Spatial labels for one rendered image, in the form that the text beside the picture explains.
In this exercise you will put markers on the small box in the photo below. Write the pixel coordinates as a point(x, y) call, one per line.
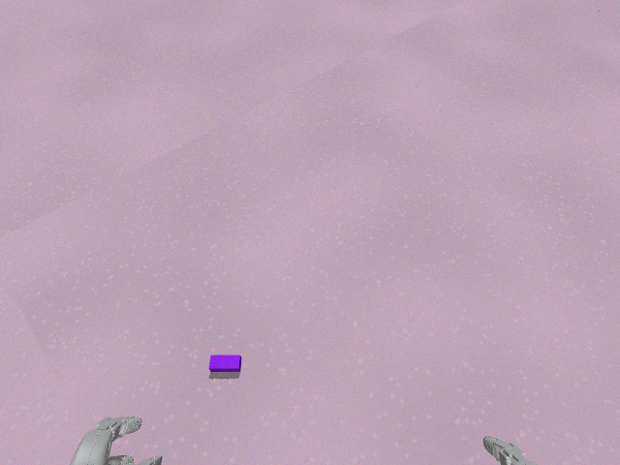
point(225, 363)

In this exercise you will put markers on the left robot hand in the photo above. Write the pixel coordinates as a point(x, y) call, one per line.
point(95, 446)

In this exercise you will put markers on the right robot hand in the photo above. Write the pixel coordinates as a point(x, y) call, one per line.
point(507, 454)

